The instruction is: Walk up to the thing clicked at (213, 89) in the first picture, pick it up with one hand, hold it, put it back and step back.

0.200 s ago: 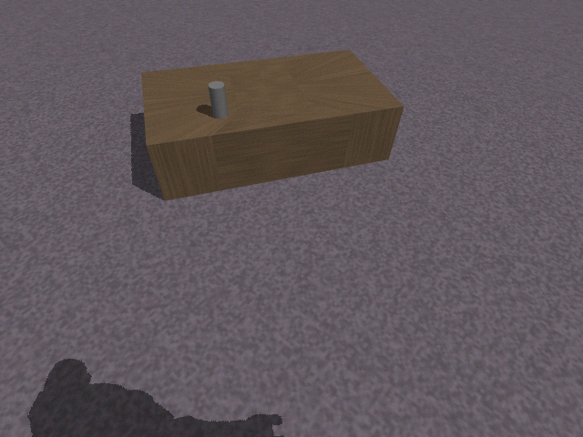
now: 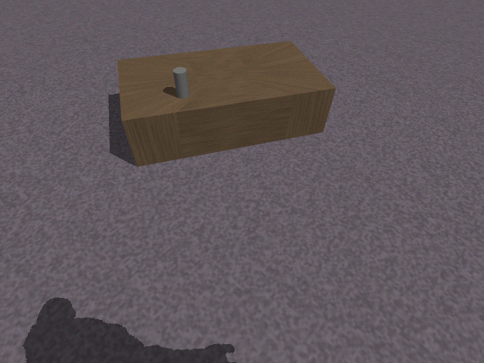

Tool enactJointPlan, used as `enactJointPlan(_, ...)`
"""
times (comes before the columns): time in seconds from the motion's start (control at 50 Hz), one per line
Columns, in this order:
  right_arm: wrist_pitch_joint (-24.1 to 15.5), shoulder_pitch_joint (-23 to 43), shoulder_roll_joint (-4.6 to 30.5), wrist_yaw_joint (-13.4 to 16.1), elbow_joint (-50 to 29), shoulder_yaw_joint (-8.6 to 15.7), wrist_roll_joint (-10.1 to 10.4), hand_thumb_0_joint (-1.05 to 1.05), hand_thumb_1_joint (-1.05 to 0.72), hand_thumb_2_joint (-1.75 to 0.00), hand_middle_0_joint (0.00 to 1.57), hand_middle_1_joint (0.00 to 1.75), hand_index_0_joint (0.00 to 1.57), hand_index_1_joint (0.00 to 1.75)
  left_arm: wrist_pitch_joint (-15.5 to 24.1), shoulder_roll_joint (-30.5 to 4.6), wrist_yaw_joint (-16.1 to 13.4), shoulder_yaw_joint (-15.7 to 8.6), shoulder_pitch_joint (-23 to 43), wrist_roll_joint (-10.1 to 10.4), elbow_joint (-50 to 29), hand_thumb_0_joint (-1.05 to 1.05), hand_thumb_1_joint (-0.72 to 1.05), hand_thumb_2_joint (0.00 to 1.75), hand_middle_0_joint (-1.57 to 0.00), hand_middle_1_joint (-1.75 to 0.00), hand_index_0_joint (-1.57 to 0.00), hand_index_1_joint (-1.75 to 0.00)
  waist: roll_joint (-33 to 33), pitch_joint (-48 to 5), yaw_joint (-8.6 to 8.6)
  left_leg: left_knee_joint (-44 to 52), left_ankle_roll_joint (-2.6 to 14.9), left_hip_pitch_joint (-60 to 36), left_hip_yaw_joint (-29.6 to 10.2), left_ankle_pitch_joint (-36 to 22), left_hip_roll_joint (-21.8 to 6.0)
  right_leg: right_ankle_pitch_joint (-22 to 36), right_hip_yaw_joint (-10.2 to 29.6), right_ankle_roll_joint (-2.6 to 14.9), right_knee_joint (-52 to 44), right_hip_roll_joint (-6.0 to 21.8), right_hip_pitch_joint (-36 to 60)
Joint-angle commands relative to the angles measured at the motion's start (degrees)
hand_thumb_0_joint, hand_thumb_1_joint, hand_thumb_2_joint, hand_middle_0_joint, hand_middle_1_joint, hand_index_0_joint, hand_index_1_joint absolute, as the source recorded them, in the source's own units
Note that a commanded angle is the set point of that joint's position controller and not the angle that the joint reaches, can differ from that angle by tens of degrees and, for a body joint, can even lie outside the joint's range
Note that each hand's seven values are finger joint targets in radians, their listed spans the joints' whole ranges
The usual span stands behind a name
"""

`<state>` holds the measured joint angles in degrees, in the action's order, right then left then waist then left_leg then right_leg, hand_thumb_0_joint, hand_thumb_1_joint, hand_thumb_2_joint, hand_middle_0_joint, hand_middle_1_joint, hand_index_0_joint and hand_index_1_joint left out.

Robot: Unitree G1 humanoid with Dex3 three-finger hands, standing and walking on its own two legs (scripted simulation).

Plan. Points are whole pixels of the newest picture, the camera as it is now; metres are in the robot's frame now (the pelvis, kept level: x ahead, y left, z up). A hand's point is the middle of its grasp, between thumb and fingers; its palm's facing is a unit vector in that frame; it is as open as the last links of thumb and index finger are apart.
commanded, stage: stand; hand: right
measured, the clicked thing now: (181, 83) +1.54 +0.31 -0.38
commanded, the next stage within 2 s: walk up in 0.92 s
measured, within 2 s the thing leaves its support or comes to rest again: neither
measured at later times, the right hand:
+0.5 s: hand out of the picture +0.08 -0.25 -0.16, palm faces -0.02 +0.94 -0.34, open 7.4 cm
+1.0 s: hand out of the picture +0.09 -0.25 -0.16, palm faces -0.07 +0.94 -0.33, open 7.4 cm
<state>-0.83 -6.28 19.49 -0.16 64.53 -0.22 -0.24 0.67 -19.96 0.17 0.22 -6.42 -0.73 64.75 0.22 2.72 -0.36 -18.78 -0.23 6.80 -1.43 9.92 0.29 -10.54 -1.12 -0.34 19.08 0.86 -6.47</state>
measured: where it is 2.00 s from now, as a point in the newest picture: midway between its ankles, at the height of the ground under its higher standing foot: (193, 314)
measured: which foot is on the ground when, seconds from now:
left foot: down 0.00-0.96, up 0.98-1.00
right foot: down 0.00-1.00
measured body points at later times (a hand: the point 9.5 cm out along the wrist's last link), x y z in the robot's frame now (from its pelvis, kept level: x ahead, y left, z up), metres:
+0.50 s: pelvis +0.01 +0.00 +0.00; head +0.02 +0.00 +0.45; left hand +0.08 +0.30 -0.13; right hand +0.08 -0.30 -0.13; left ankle +0.00 +0.12 -0.75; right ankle +0.00 -0.12 -0.75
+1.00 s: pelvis +0.02 +0.01 +0.00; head +0.03 +0.01 +0.45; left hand +0.08 +0.32 -0.13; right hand +0.10 -0.30 -0.13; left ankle +0.00 +0.12 -0.73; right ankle +0.00 -0.12 -0.75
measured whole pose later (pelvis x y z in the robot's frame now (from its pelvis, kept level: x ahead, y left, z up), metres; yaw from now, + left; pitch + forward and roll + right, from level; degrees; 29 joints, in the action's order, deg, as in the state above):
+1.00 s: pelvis +0.02 +0.01 +0.00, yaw +2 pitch -1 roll -1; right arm 0.4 -9.5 20.8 -2.8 61.3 2.5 -2.0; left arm 2.6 -20.5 1.6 -2.5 -8.6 -1.7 61.0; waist -0.4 1.6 -0.2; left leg -33.6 1.9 13.7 -1.8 21.2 0.6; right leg -15.2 -3.5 0.8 21.6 1.4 -7.0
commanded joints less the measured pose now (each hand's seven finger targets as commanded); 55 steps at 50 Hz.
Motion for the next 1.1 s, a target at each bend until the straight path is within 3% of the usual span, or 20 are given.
enactJointPlan(0.0, -1.1, 2.5, 12.2, 0.8, -3.5, 2.2, -0.2, 0.00, -0.90, -0.90, 0.20, 0.30, 0.20, 0.30, 1.4, -12.1, -0.7, -2.2, 2.4, 0.1, -3.8, 0.00, 0.90, 0.90, -0.20, -0.30, -0.20, -0.30, 0.4, -5.1, 0.29, 2.5, 1.57, -1.1, -4.8, -9.0, -7.3, 8.0, 5.3, 1.98, -3.0, 6.9, 1.5)
enactJointPlan(0.2, -1.0, 2.1, 12.0, 0.7, -3.1, 2.1, -0.1, 0.00, -0.90, -0.90, 0.20, 0.30, 0.20, 0.30, 1.2, -12.1, -0.7, -2.2, 1.7, 0.3, -3.6, 0.00, 0.90, 0.90, -0.20, -0.30, -0.20, -0.30, 0.3, -2.7, 0.24, 3.5, 1.39, 0.2, -5.0, -5.8, -7.1, 4.2, 5.4, 1.96, -4.0, 6.6, 0.1)
enactJointPlan(0.58, -1.1, 1.8, 12.3, 0.8, -3.3, 2.2, -0.2, 0.00, -0.90, -0.90, 0.20, 0.30, 0.20, 0.30, 1.4, -12.2, -0.9, -2.1, 1.8, 0.2, -4.1, 0.00, 0.90, 0.90, -0.20, -0.30, -0.20, -0.30, 0.1, -4.8, 0.53, 2.8, 1.51, -1.0, -4.8, -10.1, -7.5, 9.2, 5.2, 1.79, -3.3, 7.1, 2.2)
enactJointPlan(0.68, -0.8, 1.6, 12.3, 0.8, -3.0, 2.1, -0.2, 0.00, -0.90, -0.90, 0.20, 0.30, 0.20, 0.30, 1.1, -11.9, -0.8, -2.2, 1.4, 0.3, -3.6, 0.00, 0.90, 0.90, -0.20, -0.30, -0.20, -0.30, -0.2, -3.4, 0.26, 4.2, 1.56, 0.8, -5.0, -5.5, -7.1, 4.4, 5.0, 1.73, -3.9, 6.7, 1.8)
enactJointPlan(0.88, -1.1, 1.8, 12.7, 0.8, -3.2, 2.2, -0.1, 0.00, -0.90, -0.90, 0.20, 0.30, 0.20, 0.30, 1.3, -11.7, -0.8, -2.1, 1.2, 0.3, -3.8, 0.00, 0.90, 0.90, -0.20, -0.30, -0.20, -0.30, -0.3, -4.6, 0.22, 3.1, 1.49, -0.7, -5.1, -11.1, -7.4, 9.4, 4.8, 1.69, -3.3, 7.0, 2.7)
enactJointPlan(0.9, -1.0, -0.1, 17.7, -1.4, -7.7, 6.3, -1.6, 0.00, -0.90, -0.90, 0.20, 0.30, 0.20, 0.30, 2.7, -20.0, 0.3, -7.0, -3.9, -0.1, -6.2, 0.00, 0.90, 0.90, -0.20, -0.30, -0.20, -0.30, -1.0, -8.3, -2.33, -4.0, 5.42, 8.4, -7.0, 19.3, -3.9, -18.0, 3.4, 3.87, 1.9, 4.9, 10.4)
enactJointPlan(0.92, -0.6, 3.6, 16.7, -2.3, -9.1, 6.3, -2.1, 0.00, -0.90, -0.90, 0.20, 0.30, 0.20, 0.30, 3.0, -20.5, 0.5, -7.8, -7.3, -0.7, -5.1, 0.00, 0.90, 0.90, -0.20, -0.30, -0.20, -0.30, -0.2, -3.1, -4.82, -8.4, 4.60, 23.0, -5.0, 26.3, -2.4, -28.5, 9.2, 6.31, -0.5, 9.1, 13.7)
enactJointPlan(0.94, -0.3, 8.3, 14.3, -3.0, -12.1, 6.0, -2.4, 0.00, -0.90, -0.90, 0.20, 0.30, 0.20, 0.30, 3.4, -22.4, 0.3, -9.0, -10.4, -1.2, -5.3, 0.00, 0.90, 0.90, -0.20, -0.30, -0.20, -0.30, 8.2, -0.4, -7.08, -22.9, 3.48, 32.6, 0.4, 19.0, -0.3, -34.9, 20.6, 10.78, -9.3, 19.0, 15.4)
enactJointPlan(0.96, -0.2, 9.9, 13.6, -3.5, -14.2, 6.1, -3.4, 0.00, -0.90, -0.90, 0.20, 0.30, 0.20, 0.30, 3.9, -22.9, 0.0, -9.3, -8.9, -1.5, -7.5, 0.00, 0.90, 0.90, -0.20, -0.30, -0.20, -0.30, 7.6, 2.1, -7.34, -30.7, 2.10, 37.6, -1.3, 15.8, -4.0, -35.5, 26.1, 14.51, -13.6, 26.6, 12.0)
enactJointPlan(0.98, -0.4, 7.0, 14.4, -3.9, -13.6, 6.6, -3.2, 0.00, -0.90, -0.90, 0.20, 0.30, 0.20, 0.30, 4.4, -21.0, 0.1, -9.0, -5.8, -1.3, -9.6, 0.00, 0.90, 0.90, -0.20, -0.30, -0.20, -0.30, 4.0, 3.2, -5.40, -33.4, 1.46, 37.3, -3.2, 13.7, -6.1, -32.6, 24.8, 15.28, -13.7, 26.5, 9.4)
enactJointPlan(1.0, -0.5, 4.1, 15.6, -4.5, -13.0, 7.5, -3.0, 0.00, -0.90, -0.90, 0.20, 0.30, 0.20, 0.30, 4.6, -19.4, 0.2, -8.6, -3.9, -1.2, -10.6, 0.00, 0.90, 0.90, -0.20, -0.30, -0.20, -0.30, 2.0, 2.3, -3.39, -34.2, 0.87, 35.2, -4.4, 11.9, -7.0, -28.4, 20.5, 13.92, -12.8, 23.2, 8.6)
enactJointPlan(1.02, -0.5, 1.4, 16.0, -5.1, -13.2, 8.0, -2.6, 0.00, -0.90, -0.90, 0.20, 0.30, 0.20, 0.30, 4.8, -19.7, 0.2, -8.7, -2.4, -1.7, -11.5, 0.00, 0.90, 0.90, -0.20, -0.30, -0.20, -0.30, 3.7, 1.7, -1.74, -33.2, 0.30, 32.5, -4.6, 11.4, -8.6, -27.0, 16.7, 13.27, -12.9, 22.0, 6.8)
enactJointPlan(1.08, -0.7, 0.6, 14.8, -6.4, -14.1, 8.3, -2.2, 0.00, -0.90, -0.90, 0.20, 0.30, 0.20, 0.30, 5.2, -20.8, 1.0, -8.9, -1.0, -1.8, -13.8, 0.00, 0.90, 0.90, -0.20, -0.30, -0.20, -0.30, 7.7, 2.2, -1.12, -24.6, -0.60, 24.2, -1.5, 10.3, -9.0, -18.5, 5.8, 11.90, -10.9, 18.4, 1.8)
